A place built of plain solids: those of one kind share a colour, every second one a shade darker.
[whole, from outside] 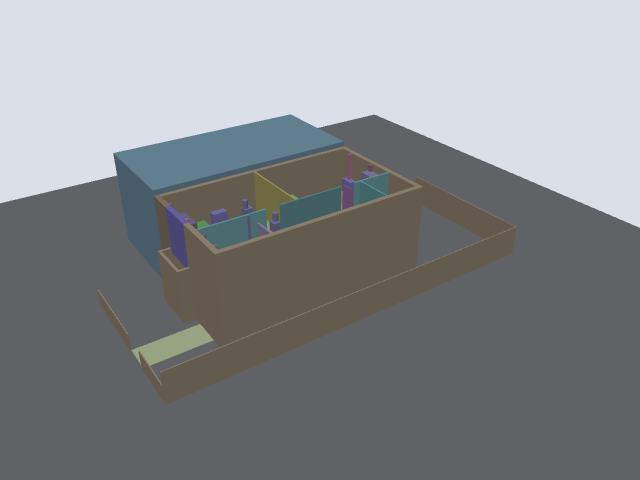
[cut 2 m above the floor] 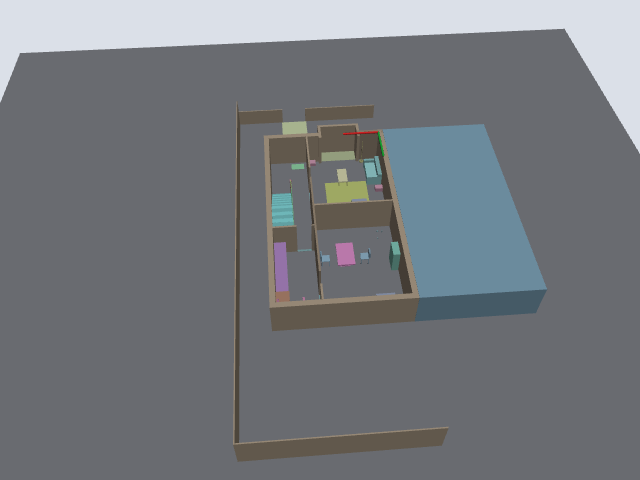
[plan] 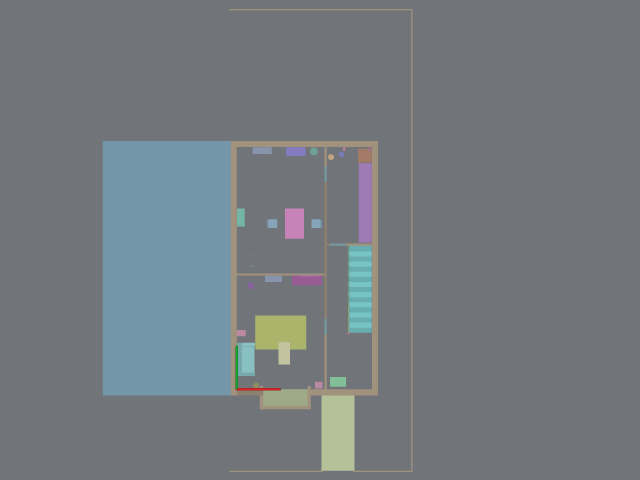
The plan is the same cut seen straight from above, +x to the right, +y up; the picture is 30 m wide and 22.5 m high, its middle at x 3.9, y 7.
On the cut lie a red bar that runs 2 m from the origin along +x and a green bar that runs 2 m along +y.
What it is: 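A semi-detached two-storey house, 6.3 m wide inside and 11.4 m deep; a hall 2.11 m wide with a straight stair of 18 risers of 162 mm on goings of 238 mm; a front room and a back room; a bay window at the front; upstairs three bedrooms and a bathroom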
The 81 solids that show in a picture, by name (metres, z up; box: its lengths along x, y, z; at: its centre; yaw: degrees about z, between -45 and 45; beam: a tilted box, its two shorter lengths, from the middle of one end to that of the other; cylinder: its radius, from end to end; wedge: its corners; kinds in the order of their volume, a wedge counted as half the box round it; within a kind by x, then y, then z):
{
 "neighbour_house_1": {"box": [6.0, 11.93, 5.72], "at": [-3.29, 5.68, 2.81]},
 "wall_1": {"box": [0.29, 11.93, 5.42], "at": [-0.14, 5.68, 2.66]},
 "wall_2": {"box": [1.53, 0.29, 5.42], "at": [0.48, -0.14, 2.66]},
 "wall_3": {"box": [0.16, 1.1, 3.08], "at": [1.16, -0.39, 1.49]},
 "wall_4": {"box": [4.37, 0.06, 1.05], "at": [1.84, -3.85, 0.47]},
 "wall_5": {"box": [4.11, 0.1, 2.83], "at": [2.06, 5.38, 1.36]},
 "wall_6": {"box": [2.39, 0.16, 3.08], "at": [2.28, -0.86, 1.49]},
 "wall_7": {"box": [6.9, 0.29, 5.42], "at": [3.17, 11.5, 2.66]},
 "wall_8": {"box": [0.16, 1.1, 3.08], "at": [3.39, -0.39, 1.49]},
 "wall_9": {"box": [8.58, 0.06, 1.85], "at": [3.94, 17.8, 0.88]},
 "wall_10": {"box": [0.1, 2.59, 2.83], "at": [4.17, 1.29, 1.36]},
 "wall_11": {"box": [0.1, 6.41, 2.83], "at": [4.17, 6.52, 1.36]},
 "wall_12": {"box": [0.1, 0.89, 2.83], "at": [4.17, 10.91, 1.36]},
 "wall_13": {"box": [0.15, 0.1, 2.83], "at": [4.29, 6.79, 1.36]},
 "wall_14": {"box": [3.31, 0.29, 5.42], "at": [4.96, -0.14, 2.66]},
 "wall_15": {"box": [1.21, 0.1, 2.83], "at": [5.72, 6.79, 1.36]},
 "wall_16": {"box": [0.29, 11.93, 5.42], "at": [6.47, 5.68, 2.66]},
 "wall_17": {"box": [2.78, 0.06, 1.05], "at": [6.84, -3.85, 0.47]},
 "wall_18": {"box": [0.06, 21.7, 1.85], "at": [8.2, 6.97, 0.88]},
 "tread_1": {"box": [1.07, 0.27, 0.18], "at": [5.8, 2.79, 0.07]},
 "tread_2": {"box": [1.07, 0.27, 0.34], "at": [5.8, 3.03, 0.15]},
 "tread_3": {"box": [1.07, 0.27, 0.51], "at": [5.8, 3.26, 0.23]},
 "tread_4": {"box": [1.07, 0.27, 0.67], "at": [5.8, 3.5, 0.31]},
 "tread_5": {"box": [1.07, 0.27, 0.83], "at": [5.8, 3.74, 0.4]},
 "tread_6": {"box": [1.07, 0.27, 0.99], "at": [5.8, 3.98, 0.48]},
 "tread_7": {"box": [1.07, 0.27, 1.16], "at": [5.8, 4.22, 0.56]},
 "tread_8": {"box": [1.07, 0.27, 1.32], "at": [5.8, 4.46, 0.64]},
 "tread_9": {"box": [1.07, 0.27, 1.48], "at": [5.8, 4.69, 0.72]},
 "tread_10": {"box": [1.07, 0.27, 1.64], "at": [5.8, 4.93, 0.8]},
 "tread_11": {"box": [1.07, 0.27, 1.8], "at": [5.8, 5.17, 0.88]},
 "tread_12": {"box": [1.07, 0.27, 1.97], "at": [5.8, 5.41, 0.96]},
 "tread_13": {"box": [1.07, 0.27, 2.13], "at": [5.8, 5.65, 1.04]},
 "tread_14": {"box": [1.07, 0.27, 2.29], "at": [5.8, 5.88, 1.13]},
 "tread_15": {"box": [1.07, 0.27, 2.45], "at": [5.8, 6.12, 1.21]},
 "tread_16": {"box": [1.07, 0.27, 2.62], "at": [5.8, 6.36, 1.29]},
 "tread_17": {"box": [1.07, 0.27, 2.78], "at": [5.8, 6.6, 1.37]},
 "upper_floor_rooms_1": {"box": [4.22, 11.36, 0.14], "at": [2.11, 5.68, 2.85]},
 "ground_1": {"box": [2.07, 0.78, 0.5], "at": [2.28, -0.39, -0.25]},
 "ground_2": {"box": [1.55, 3.53, 0.5], "at": [4.74, -2.05, -0.25]},
 "wardrobe_bed_1": {"box": [1.36, 0.6, 2.05], "at": [2.14, 0.3, 3.89]},
 "wardrobe_bed_2": {"box": [1.47, 0.6, 2.05], "at": [3.26, 11.05, 3.89]},
 "landing_wall_1": {"box": [0.1, 3.64, 2.59], "at": [4.17, 1.82, 4.07]},
 "landing_wall_2": {"box": [0.1, 3.71, 2.59], "at": [4.17, 6.3, 4.07]},
 "landing_wall_3": {"box": [0.1, 2.34, 2.59], "at": [4.17, 10.18, 4.07]},
 "front_wall_over_bay_1": {"box": [2.07, 0.29, 2.59], "at": [2.28, -0.14, 4.07]},
 "bed_1": {"box": [2.0, 1.36, 0.5], "at": [1.0, 1.47, 3.12]},
 "bedrooms_wall_1": {"box": [4.11, 0.1, 2.59], "at": [2.06, 5.38, 4.07]},
 "shelf_1": {"box": [0.9, 0.32, 1.73], "at": [1.18, 11.19, 0.81]},
 "shelf_2": {"box": [0.8, 0.3, 1.92], "at": [1.72, 5.18, 0.91]},
 "dresser_1": {"box": [0.42, 0.8, 0.87], "at": [0.21, 2.94, 3.3]},
 "dresser_2": {"box": [0.8, 0.42, 0.87], "at": [0.92, 11.14, 3.3]},
 "dresser_3": {"box": [0.9, 0.42, 0.92], "at": [2.77, 11.14, 0.41]},
 "sofa_1": {"box": [0.24, 1.56, 0.83], "at": [0.12, 1.41, 0.36]},
 "sofa_2": {"box": [0.86, 0.16, 0.65], "at": [0.43, 0.71, 0.28]},
 "sofa_3": {"box": [0.86, 0.16, 0.65], "at": [0.43, 2.11, 0.28]},
 "sofa_4": {"box": [0.65, 1.24, 0.37], "at": [0.51, 1.41, 0.24]},
 "fridge_freezer_1": {"box": [0.65, 0.65, 1.85], "at": [6.0, 10.95, 0.88]},
 "bath_wall_1": {"box": [2.11, 0.1, 2.59], "at": [5.27, 9.4, 4.07]},
 "slotfit_storage_1": {"box": [0.36, 0.84, 1.34], "at": [0.19, 8.06, 0.62]},
 "tv_board_1": {"box": [1.4, 0.46, 0.55], "at": [3.29, 5.11, 0.23]},
 "box_wall_1": {"box": [0.1, 0.1, 2.59], "at": [4.27, 2.64, 4.07]},
 "box_wall_2": {"box": [1.17, 0.1, 2.59], "at": [5.75, 2.64, 4.07]},
 "nightstand_1": {"cylinder": 0.15, "from": [0.15, 4.59, 3.47], "to": [0.15, 4.59, 3.94]},
 "nightstand_2": {"box": [0.43, 0.5, 0.6], "at": [0.21, 4.67, 3.17]},
 "nightstand_3": {"cylinder": 0.15, "from": [2.38, 5.18, 3.47], "to": [2.38, 5.18, 3.94]},
 "nightstand_4": {"box": [0.5, 0.43, 0.6], "at": [2.46, 5.12, 3.17]},
 "laid_rug_front_room_1": {"box": [2.4, 1.6, 0.06], "at": [2.06, 2.67, -0.02]},
 "worktop_1": {"box": [0.62, 3.72, 0.04], "at": [6.02, 8.75, 0.88]},
 "meeting_table_1": {"box": [0.89, 1.42, 0.07], "at": [2.7, 7.77, 0.7]},
 "curtains_curtains_1": {"box": [0.17, 0.19, 2.34], "at": [0.79, 11.26, 4.14]},
 "box_cardboard_1": {"box": [0.45, 0.3, 0.3], "at": [0.2, 2.63, 0.1]},
 "box_cardboard_2": {"box": [0.35, 0.32, 0.25], "at": [3.84, 0.2, 0.08]},
 "door_leaf_bedroom_rear_1": {"box": [0.83, 0.04, 2.05], "at": [3.7, 8.97, 3.89], "yaw": 6.7},
 "coffee_table_1": {"box": [0.54, 1.05, 0.07], "at": [2.23, 1.68, 0.36]},
 "plant_pot_1": {"cylinder": 0.18, "from": [3.61, 11.15, 0.0], "to": [3.61, 11.15, 0.38]},
 "laid_doormat_1": {"box": [0.75, 0.45, 0.06], "at": [4.74, 0.35, -0.02]},
 "threshold_1": {"box": [0.11, 0.73, 0.07], "at": [4.17, 2.95, -0.01]},
 "threshold_2": {"box": [0.11, 0.73, 0.07], "at": [4.17, 10.09, -0.01]},
 "threshold_3": {"box": [0.75, 0.11, 0.06], "at": [4.74, 6.79, -0.02]},
 "side_chair_1": {"box": [0.42, 0.42, 0.04], "at": [1.69, 7.77, 0.43]},
 "side_chair_2": {"box": [0.42, 0.42, 0.04], "at": [3.71, 7.77, 0.43]}
}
